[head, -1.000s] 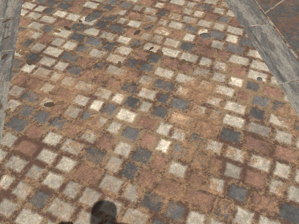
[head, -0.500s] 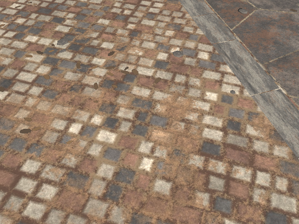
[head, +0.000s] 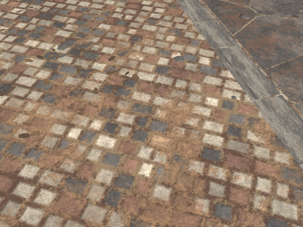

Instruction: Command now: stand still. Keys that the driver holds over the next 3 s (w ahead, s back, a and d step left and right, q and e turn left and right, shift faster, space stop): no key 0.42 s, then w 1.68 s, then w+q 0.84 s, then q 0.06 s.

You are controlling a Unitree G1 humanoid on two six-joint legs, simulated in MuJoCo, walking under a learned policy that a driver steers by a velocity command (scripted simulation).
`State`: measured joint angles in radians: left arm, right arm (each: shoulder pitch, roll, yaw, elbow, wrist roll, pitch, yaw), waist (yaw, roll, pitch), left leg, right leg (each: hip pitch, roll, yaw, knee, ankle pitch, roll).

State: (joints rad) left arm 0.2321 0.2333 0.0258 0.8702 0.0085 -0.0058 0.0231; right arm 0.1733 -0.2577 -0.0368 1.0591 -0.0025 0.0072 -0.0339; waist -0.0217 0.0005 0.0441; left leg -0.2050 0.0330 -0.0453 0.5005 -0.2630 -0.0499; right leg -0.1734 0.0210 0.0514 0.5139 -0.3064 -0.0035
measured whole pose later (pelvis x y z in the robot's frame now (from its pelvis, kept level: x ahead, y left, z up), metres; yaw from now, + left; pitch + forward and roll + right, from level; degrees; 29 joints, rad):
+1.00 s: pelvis +0.17 +0.03 +0.00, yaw +0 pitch +2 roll +0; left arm -0.01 0.25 0.03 0.86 -0.03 -0.09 -0.03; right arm 0.53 -0.20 -0.01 1.08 0.01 -0.08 -0.02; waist -0.10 -0.02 0.02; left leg 0.14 -0.01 0.01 0.16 -0.33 0.02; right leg -0.61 -0.06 -0.03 0.62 -0.04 -0.02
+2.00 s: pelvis +0.75 +0.05 +0.01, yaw +0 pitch +1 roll +1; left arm 0.08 0.26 0.06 0.90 -0.01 -0.08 0.00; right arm 0.37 -0.24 -0.05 0.96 0.00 -0.09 0.00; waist -0.06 -0.04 0.01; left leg -0.03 -0.07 0.06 0.19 -0.19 0.06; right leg -0.68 -0.13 0.04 0.69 0.05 -0.01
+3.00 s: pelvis +1.29 +0.11 +0.01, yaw +27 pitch +2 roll -1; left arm 0.04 0.29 0.07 0.80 0.01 -0.10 0.01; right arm 0.31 -0.25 -0.08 0.78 0.01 -0.06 0.00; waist -0.04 -0.02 0.04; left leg -0.18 -0.11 -0.07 0.34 -0.18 0.10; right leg -0.65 -0.11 0.09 0.86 -0.16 0.05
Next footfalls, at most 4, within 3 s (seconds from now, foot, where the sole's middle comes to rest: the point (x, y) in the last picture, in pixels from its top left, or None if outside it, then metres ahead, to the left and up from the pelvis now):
1.10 right None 0.41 -0.10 -0.77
1.64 left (127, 182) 0.73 0.14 -0.77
2.18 right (172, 131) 1.04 -0.10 -0.77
2.72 left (124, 99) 1.30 0.18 -0.77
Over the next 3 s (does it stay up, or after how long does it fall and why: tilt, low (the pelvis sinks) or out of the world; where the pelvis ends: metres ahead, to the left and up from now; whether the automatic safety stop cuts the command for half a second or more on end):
stays up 1.29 0.11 0.01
